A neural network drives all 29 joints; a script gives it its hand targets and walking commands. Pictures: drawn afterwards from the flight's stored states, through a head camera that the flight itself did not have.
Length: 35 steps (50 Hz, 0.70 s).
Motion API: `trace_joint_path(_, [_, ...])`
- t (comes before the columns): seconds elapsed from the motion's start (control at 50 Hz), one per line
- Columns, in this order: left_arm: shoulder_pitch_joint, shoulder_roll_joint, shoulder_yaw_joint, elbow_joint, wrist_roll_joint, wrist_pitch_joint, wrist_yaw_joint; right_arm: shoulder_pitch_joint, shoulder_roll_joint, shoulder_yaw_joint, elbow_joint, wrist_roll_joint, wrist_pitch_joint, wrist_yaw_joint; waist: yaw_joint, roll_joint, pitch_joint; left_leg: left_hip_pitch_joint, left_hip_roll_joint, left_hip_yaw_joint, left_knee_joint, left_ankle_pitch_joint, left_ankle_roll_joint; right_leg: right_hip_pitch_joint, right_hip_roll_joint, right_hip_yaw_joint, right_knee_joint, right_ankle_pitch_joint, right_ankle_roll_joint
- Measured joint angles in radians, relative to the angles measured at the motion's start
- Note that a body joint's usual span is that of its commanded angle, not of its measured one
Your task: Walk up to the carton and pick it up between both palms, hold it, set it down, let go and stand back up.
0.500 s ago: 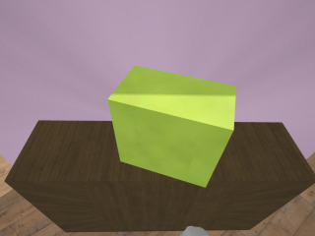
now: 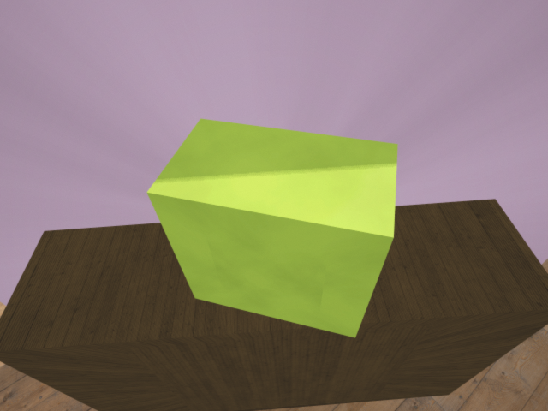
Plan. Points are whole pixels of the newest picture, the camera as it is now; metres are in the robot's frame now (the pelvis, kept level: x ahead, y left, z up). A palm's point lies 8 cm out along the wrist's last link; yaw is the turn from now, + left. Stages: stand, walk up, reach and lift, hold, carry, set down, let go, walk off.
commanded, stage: walk up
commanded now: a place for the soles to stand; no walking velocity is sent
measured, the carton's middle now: (281, 232) +0.40 +0.00 +0.03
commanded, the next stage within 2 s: reach and lift in 1.72 s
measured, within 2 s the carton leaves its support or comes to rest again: neither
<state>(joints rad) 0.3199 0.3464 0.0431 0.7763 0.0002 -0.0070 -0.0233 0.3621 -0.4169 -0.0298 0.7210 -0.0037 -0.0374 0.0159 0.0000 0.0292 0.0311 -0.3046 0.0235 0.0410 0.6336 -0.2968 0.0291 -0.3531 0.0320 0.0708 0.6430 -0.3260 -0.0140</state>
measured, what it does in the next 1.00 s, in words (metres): stands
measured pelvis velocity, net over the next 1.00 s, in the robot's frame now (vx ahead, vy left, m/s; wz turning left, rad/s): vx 0.02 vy -0.01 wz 0.00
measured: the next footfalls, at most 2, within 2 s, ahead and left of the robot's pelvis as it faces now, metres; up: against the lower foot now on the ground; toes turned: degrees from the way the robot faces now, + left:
none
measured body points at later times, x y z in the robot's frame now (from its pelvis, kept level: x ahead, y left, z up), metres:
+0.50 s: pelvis +0.03 -0.01 +0.00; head +0.04 -0.01 +0.45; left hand +0.10 +0.30 -0.10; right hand +0.13 -0.31 -0.10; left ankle +0.03 +0.11 -0.73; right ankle +0.06 -0.13 -0.73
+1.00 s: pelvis +0.02 -0.01 +0.00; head +0.03 -0.02 +0.45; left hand +0.10 +0.30 -0.10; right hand +0.13 -0.32 -0.10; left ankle +0.03 +0.11 -0.73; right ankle +0.06 -0.13 -0.73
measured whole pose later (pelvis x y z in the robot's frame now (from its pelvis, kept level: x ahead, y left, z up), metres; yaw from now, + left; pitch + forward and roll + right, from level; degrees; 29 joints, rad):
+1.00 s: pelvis +0.02 -0.01 +0.00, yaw +0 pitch -1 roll +0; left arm 0.32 0.37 0.04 0.78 0.00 -0.01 -0.02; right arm 0.27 -0.42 -0.01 0.72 0.00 -0.04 0.01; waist 0.00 0.02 0.03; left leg -0.29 0.03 0.04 0.64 -0.33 0.00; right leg -0.34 0.03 0.07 0.64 -0.28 0.00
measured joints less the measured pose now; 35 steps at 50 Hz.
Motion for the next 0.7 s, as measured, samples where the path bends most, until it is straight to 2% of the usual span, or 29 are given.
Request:
trace_joint_path(0.06, [0.0, 0.012, 0.0, 0.0, 0.0, 0.001, 0.0, -0.01, 0.0, 0.002, 0.0, 0.0, 0.0, 0.0, 0.0, -0.007, 0.001, 0.002, 0.0, 0.0, -0.009, -0.002, 0.0, -0.001, 0.0, 0.0, 0.001, -0.025, 0.0])
trace_joint_path(0.14, [0.0, 0.025, 0.0, 0.0, 0.0, 0.001, 0.0, -0.035, 0.0, 0.004, 0.0, 0.0, 0.0, 0.0, 0.0, -0.011, 0.0, 0.005, 0.002, 0.001, 0.029, -0.026, -0.025, 0.011, -0.002, -0.001, -0.004, 0.091, 0.007])
trace_joint_path(0.22, [-0.004, 0.022, 0.0, 0.0, 0.0, -0.005, 0.0, -0.055, 0.0, 0.012, 0.0, 0.0, 0.0, 0.0, 0.0, -0.01, -0.005, 0.008, 0.002, 0.001, 0.026, -0.043, -0.011, 0.014, -0.001, -0.001, -0.004, 0.058, 0.011])
trace_joint_path(0.42, [-0.004, 0.022, 0.0, 0.0, 0.0, -0.008, 0.0, -0.065, 0.0, 0.021, 0.0, 0.0, 0.0, 0.0, 0.0, -0.01, -0.005, 0.014, 0.002, 0.002, 0.011, -0.043, -0.025, 0.014, -0.002, 0.0, -0.004, 0.041, 0.011])
trace_joint_path(0.7, [-0.004, 0.022, 0.0, 0.0, 0.0, -0.009, 0.0, -0.09, 0.0, 0.021, 0.0, 0.0, 0.0, 0.0, 0.0, -0.01, -0.005, 0.015, 0.002, 0.002, 0.009, -0.04, -0.025, 0.014, -0.002, 0.0, -0.004, 0.043, 0.011])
